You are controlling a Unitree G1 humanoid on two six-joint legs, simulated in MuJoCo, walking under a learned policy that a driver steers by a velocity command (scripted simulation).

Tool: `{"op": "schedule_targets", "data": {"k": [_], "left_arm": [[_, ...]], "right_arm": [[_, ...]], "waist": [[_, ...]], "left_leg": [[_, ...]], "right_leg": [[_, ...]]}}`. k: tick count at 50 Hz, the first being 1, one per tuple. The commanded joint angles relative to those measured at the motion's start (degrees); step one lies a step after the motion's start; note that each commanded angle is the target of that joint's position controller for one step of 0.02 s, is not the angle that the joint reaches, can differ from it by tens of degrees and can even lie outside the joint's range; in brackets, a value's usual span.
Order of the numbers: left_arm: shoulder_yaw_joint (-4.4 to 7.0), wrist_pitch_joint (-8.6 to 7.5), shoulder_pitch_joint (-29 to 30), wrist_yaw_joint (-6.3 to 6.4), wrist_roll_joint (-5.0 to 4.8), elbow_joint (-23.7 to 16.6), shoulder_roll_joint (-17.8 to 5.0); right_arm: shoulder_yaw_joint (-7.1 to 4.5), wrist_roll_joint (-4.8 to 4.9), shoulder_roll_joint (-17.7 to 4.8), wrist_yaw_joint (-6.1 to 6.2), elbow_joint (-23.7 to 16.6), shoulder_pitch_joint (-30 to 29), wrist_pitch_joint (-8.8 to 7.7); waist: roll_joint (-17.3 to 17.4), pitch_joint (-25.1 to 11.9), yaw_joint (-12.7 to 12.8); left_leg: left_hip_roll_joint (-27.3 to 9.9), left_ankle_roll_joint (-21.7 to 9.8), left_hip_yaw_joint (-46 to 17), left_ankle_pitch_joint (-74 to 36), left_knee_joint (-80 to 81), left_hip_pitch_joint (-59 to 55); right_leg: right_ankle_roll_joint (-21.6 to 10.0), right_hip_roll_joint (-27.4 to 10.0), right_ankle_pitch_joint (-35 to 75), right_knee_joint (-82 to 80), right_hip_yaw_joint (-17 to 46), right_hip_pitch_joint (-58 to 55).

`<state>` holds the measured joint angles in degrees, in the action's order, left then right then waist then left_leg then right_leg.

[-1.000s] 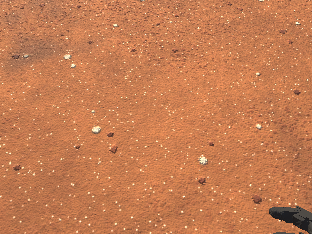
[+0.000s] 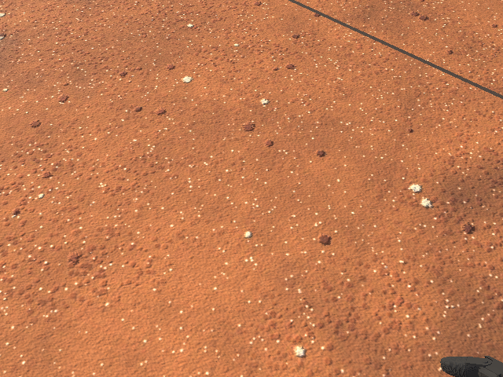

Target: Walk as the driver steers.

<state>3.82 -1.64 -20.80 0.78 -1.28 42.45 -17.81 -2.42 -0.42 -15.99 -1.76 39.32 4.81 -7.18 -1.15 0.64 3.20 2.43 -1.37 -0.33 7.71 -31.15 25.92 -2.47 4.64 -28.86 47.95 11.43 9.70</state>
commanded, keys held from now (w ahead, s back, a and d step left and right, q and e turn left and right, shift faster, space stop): w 0.36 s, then w+q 0.54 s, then q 0.10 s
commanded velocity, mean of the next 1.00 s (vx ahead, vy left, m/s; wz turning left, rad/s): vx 0.49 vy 0.00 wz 0.18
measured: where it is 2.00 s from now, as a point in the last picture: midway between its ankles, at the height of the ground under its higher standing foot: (266, 308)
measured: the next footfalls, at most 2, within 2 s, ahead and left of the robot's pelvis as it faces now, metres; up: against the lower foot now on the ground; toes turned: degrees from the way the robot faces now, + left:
right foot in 0.46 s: +0.40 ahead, -0.15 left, +0.00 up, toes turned -1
left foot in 0.98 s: +0.65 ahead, +0.13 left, +0.00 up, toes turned +19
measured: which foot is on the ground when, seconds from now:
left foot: down 0.00-0.46, up 0.48-0.96, down 0.98-1.00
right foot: up 0.00-0.44, down 0.46-1.00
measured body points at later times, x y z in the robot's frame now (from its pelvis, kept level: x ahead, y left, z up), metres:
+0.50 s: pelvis +0.26 -0.04 +0.00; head +0.30 -0.05 +0.45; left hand +0.51 +0.19 -0.05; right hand +0.24 -0.32 -0.13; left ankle +0.10 +0.11 -0.69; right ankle +0.36 -0.14 -0.72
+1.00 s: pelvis +0.52 +0.01 -0.01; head +0.56 +0.02 +0.44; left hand +0.46 +0.30 -0.13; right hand +0.79 -0.17 -0.09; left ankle +0.61 +0.12 -0.73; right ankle +0.37 -0.15 -0.71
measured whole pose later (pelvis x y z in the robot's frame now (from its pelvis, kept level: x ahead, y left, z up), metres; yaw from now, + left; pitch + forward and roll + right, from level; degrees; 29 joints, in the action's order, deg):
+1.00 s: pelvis +0.52 +0.01 -0.01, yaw +16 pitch +2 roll -2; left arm 4.4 -2.1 -18.4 1.2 -0.6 48.8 -16.9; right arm -3.1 0.7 -15.9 -3.0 37.2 3.8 -1.8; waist 1.3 3.4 3.1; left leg -0.2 -5.5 3.0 4.8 -33.6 29.4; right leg 2.2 -4.4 -25.9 32.2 -15.1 -1.7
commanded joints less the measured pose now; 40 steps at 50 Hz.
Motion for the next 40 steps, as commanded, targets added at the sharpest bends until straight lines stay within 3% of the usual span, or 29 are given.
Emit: {"op": "schedule_targets", "data": {"k": [1,2,3,4,6,9,12,16,19,21,22,23,24,25,26,28,30,33,37,40], "left_arm": [[0.79,-1.63,-0.33,-0.05,-1.0,-4.81,-7.62],[0.63,-1.71,3.96,0.08,-0.26,-5.91,-7.26],[0.64,-2.04,6.68,-0.08,0.65,-6.77,-6.54],[0.68,-2.17,6.56,-0.38,0.8,-6.91,-5.71],[0.22,-2.06,5.25,-0.76,0.59,-6.46,-3.65],[-0.79,-2.07,9.32,-0.9,1.11,-7.87,-1.47],[-1.42,-2.6,14.42,-1.38,0.99,-8.68,-0.4],[-1.35,-3.13,20.52,-2.19,0.3,-10.08,-0.89],[-0.9,-3.52,22.76,-2.88,0.19,-11.36,-2.01],[0.17,-3.9,17.5,-2.83,0.47,-10.2,-3.9],[1.5,-3.91,10.03,-2.35,0.82,-7.96,-6.27],[2.77,-3.75,-0.26,-1.63,1.75,-6.36,-10.23],[3.59,-3.02,-3.56,-1.42,2.35,-5.59,-14.54],[2.45,-2.87,-4.38,-1.51,1.75,-5.38,-9.57],[1.55,-2.95,-1.1,-1.43,1.27,-5.09,-7.03],[0.63,-3.35,5.31,-1.7,1.62,-4.83,-4.0],[0.46,-4.34,8.34,-1.9,2.09,-4.18,-2.45],[1.15,-5.43,9.01,-1.66,2.07,-2.3,-3.56],[1.73,-5.11,8.02,-0.84,2.12,-0.33,-5.29],[2.2,-4.47,5.6,-0.37,1.65,1.11,-6.98]], "right_arm": [[-3.23,1.17,-8.57,0.04,0.72,15.33,0.24],[-2.72,0.44,-7.69,0.16,0.2,12.42,0.64],[-2.28,0.15,-6.54,0.22,0.51,10.73,0.9],[-1.84,-0.28,-5.72,0.42,0.64,9.98,0.82],[-1.65,0.15,-5.26,0.53,1.33,10.27,0.68],[-2.29,0.91,-7.92,0.92,2.74,11.56,0.74],[-2.5,1.22,-9.35,1.19,3.92,12.81,1.36],[-2.47,1.73,-10.19,1.18,6.24,16.8,2.18],[-2.66,2.05,-10.77,1.41,7.56,18.22,3.09],[-2.87,2.16,-11.77,1.72,7.71,16.99,3.75],[-2.47,1.95,-10.91,1.79,7.5,16.73,3.82],[-1.17,0.76,-7.82,1.77,5.78,15.71,3.54],[0.69,0.84,-1.34,1.86,4.62,22.65,2.64],[-0.53,2.14,-6.75,1.74,5.52,21.12,2.06],[-1.61,3.18,-9.61,1.58,4.29,16.75,1.95],[-1.83,2.16,-8.52,1.77,3.58,12.59,2.37],[-1.89,2.18,-6.32,1.79,4.24,14.41,3.9],[-1.78,1.92,-4.32,1.89,3.34,13.0,5.36],[-1.43,1.72,-3.28,0.91,1.43,7.67,5.1],[-0.81,1.58,-2.29,-0.21,-0.94,1.2,4.82]], "waist": [[8.78,-7.99,-8.12],[4.86,-4.47,-7.32],[3.91,-1.08,-6.46],[5.52,-0.74,-4.95],[7.35,-1.35,-3.93],[6.12,-0.06,-4.62],[5.61,0.65,-6.34],[5.56,1.74,-8.49],[5.85,2.67,-7.85],[5.91,0.27,-3.66],[4.86,-4.61,0.0],[0.59,-13.05,4.5],[-14.34,-20.31,1.74],[-11.33,-19.82,3.71],[-8.25,-11.34,3.18],[-4.78,-3.92,0.08],[-5.49,-1.93,-2.81],[-3.16,0.3,-4.01],[-1.78,1.95,-2.7],[-0.53,3.88,-0.09]], "left_leg": [[-22.51,-12.6,-37.93,23.15,15.23,-37.44],[-20.05,-11.15,-30.87,16.88,15.61,-31.17],[-17.83,-11.14,-25.99,10.28,16.78,-25.95],[-16.09,-10.62,-22.47,5.24,17.79,-22.86],[-14.43,-11.09,-18.28,-0.71,19.54,-20.7],[-14.8,-12.42,-13.95,-6.28,22.03,-19.26],[-13.29,-11.11,-9.13,-8.08,22.87,-18.79],[-13.89,-9.84,-7.07,-9.02,21.71,-20.36],[-16.19,-8.67,-8.56,-11.34,19.03,-24.27],[-15.48,-7.17,-8.32,-20.58,12.82,-24.34],[-12.63,-5.74,-6.39,-25.26,4.25,-21.47],[-9.29,-3.45,-4.12,-14.52,-11.52,-11.3],[-0.48,0.44,-0.58,20.04,-31.43,9.38],[-1.98,0.54,-7.14,25.45,-39.56,15.35],[-4.49,0.3,-7.0,20.78,-41.46,18.76],[-8.14,0.67,-5.53,12.66,-37.59,15.92],[-9.7,1.2,-5.87,8.63,-35.28,10.46],[-10.09,2.23,-6.37,4.2,-32.15,11.63],[-9.66,2.32,-5.17,-7.34,-19.7,12.85],[-9.02,1.41,-1.73,-11.34,-11.56,12.13]], "right_leg": [[0.96,-3.03,1.19,26.66,-0.11,34.68],[1.01,-5.18,5.02,25.39,-2.59,33.56],[1.13,-6.85,7.8,21.84,-3.57,33.11],[1.15,-8.67,10.02,19.0,-4.14,30.37],[1.75,-9.52,10.88,14.83,-5.9,27.68],[3.03,-10.43,14.38,5.47,-7.84,28.61],[3.38,-9.88,24.05,-5.55,-9.2,26.15],[3.1,-7.9,30.35,-14.02,-10.55,22.35],[1.1,-7.2,26.56,-17.72,-10.15,21.24],[-0.63,-5.45,24.79,-21.19,-11.33,12.29],[-2.09,-5.12,25.41,-22.07,-11.76,0.74],[-5.54,-14.2,26.46,-19.65,-3.03,-15.87],[-13.06,-28.3,16.56,-24.27,20.83,-32.52],[-13.7,-28.39,7.31,-28.88,28.0,-30.03],[-11.54,-26.62,7.38,-30.08,19.5,-23.67],[-9.4,-21.97,15.23,-33.72,7.97,-11.09],[-8.68,-19.78,21.61,-37.48,0.8,-4.12],[-9.18,-19.8,28.99,-40.28,-6.04,-1.4],[-8.0,-18.27,32.5,-41.28,-14.13,-3.24],[-7.32,-18.89,32.98,-41.56,-17.89,-5.47]]}}
Velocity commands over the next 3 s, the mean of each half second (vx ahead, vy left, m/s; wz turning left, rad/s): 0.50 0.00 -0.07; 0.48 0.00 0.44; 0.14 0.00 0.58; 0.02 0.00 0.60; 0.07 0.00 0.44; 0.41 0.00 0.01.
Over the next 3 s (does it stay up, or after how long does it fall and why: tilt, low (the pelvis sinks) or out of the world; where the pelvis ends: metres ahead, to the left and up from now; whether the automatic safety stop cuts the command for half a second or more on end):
stays up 0.69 0.24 0.02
